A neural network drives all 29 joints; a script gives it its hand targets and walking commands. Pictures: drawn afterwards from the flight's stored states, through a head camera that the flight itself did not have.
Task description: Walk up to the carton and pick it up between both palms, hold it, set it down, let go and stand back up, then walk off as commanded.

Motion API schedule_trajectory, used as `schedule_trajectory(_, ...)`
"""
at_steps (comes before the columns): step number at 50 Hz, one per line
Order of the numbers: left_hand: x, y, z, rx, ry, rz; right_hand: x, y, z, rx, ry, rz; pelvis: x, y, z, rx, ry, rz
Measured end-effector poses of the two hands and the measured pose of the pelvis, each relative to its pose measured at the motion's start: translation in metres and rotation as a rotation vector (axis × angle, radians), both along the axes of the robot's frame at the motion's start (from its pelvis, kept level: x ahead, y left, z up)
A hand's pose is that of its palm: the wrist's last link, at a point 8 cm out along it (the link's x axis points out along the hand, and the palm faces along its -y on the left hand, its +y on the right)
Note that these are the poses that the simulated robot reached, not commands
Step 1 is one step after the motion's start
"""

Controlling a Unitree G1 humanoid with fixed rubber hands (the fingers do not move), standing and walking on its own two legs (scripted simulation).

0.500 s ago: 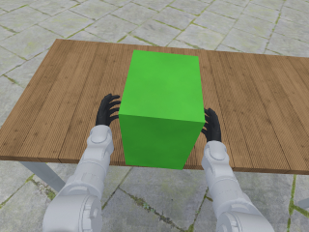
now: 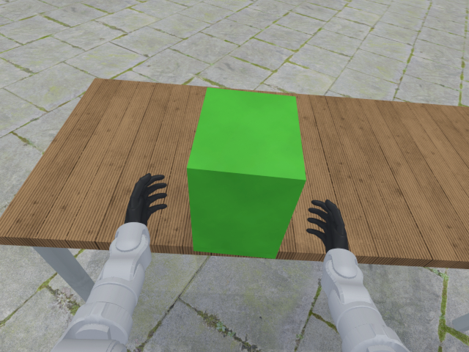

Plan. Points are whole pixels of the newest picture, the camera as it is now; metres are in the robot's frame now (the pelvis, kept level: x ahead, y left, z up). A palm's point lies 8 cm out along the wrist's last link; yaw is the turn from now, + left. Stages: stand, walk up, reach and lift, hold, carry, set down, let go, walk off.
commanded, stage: set down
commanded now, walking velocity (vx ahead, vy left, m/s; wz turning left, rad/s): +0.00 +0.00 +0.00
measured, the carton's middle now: (242, 176) +0.47 +0.01 +0.03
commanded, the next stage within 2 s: none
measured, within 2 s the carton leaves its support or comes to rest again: neither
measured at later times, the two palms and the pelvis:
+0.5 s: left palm (128, 259) +0.28 +0.19 +0.02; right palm (352, 291) +0.26 -0.19 +0.00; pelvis -0.01 +0.00 +0.00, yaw +0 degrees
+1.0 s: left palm (118, 297) +0.22 +0.19 +0.02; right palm (382, 346) +0.18 -0.21 +0.00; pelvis +0.00 -0.02 +0.00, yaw +0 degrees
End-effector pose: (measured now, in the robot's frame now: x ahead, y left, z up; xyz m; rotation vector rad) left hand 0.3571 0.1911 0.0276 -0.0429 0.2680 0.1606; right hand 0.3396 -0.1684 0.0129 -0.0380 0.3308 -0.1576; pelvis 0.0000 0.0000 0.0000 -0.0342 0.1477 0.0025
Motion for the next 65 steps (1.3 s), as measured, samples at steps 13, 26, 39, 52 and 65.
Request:
schedule_trajectory(13,-0.035,0.001,-0.011,-0.003,0.023,-0.026,-0.037,-0.01,-0.011,-0.004,0.013,-0.01,-0.006,0.001,0.0,-0.002,-0.03,0.001)
schedule_trajectory(26,-0.077,0.0,-0.012,0.0,0.046,-0.04,-0.083,-0.02,-0.013,-0.013,0.023,-0.015,-0.009,-0.002,0.001,0.004,-0.096,0.003)
schedule_trajectory(39,-0.114,-0.003,-0.008,0.006,0.071,-0.039,-0.128,-0.032,-0.011,-0.012,0.043,-0.031,-0.007,-0.01,0.003,0.014,-0.17,0.005)
schedule_trajectory(52,-0.135,-0.002,-0.013,0.031,0.116,-0.026,-0.163,-0.046,-0.013,-0.004,0.083,-0.057,-0.003,-0.018,0.005,0.025,-0.191,0.004)
schedule_trajectory(65,-0.14,-0.002,-0.033,0.031,0.205,-0.04,-0.162,-0.047,-0.019,0.0,0.114,-0.053,0.002,-0.021,0.006,0.03,-0.19,0.004)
